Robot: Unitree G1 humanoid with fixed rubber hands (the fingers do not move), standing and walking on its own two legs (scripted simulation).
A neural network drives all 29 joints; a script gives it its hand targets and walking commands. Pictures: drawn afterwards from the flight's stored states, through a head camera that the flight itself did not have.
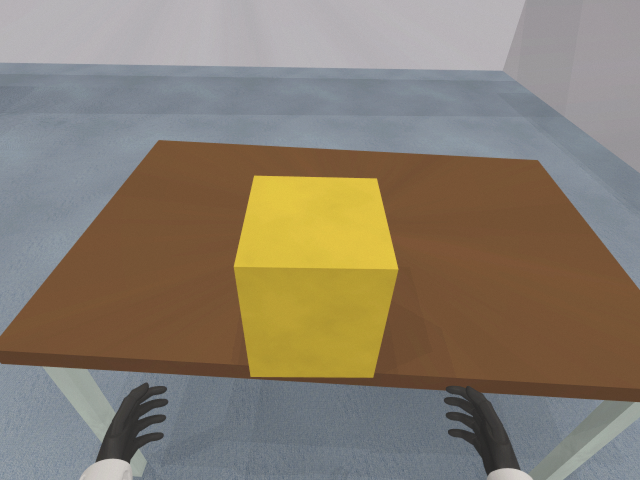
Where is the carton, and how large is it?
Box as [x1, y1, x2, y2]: [234, 176, 397, 377]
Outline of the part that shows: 254,176 234,263 234,271 250,375 372,377 397,273 397,265 376,178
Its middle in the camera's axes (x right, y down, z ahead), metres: -0.01 +0.06 +0.63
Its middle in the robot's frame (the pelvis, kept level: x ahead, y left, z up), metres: +0.44 +0.02 +0.02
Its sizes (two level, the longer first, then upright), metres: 0.210 0.200 0.250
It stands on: a table, 0.66 m high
